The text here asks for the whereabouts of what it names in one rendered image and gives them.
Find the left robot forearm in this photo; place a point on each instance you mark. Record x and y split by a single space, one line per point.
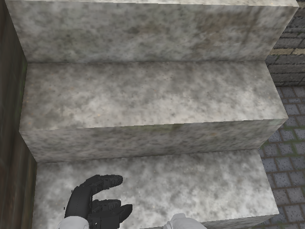
73 222

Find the robot left hand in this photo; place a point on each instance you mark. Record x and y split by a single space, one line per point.
100 214

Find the robot right thigh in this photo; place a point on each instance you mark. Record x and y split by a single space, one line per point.
184 223

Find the right robot shin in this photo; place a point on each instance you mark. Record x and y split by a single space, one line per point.
178 216

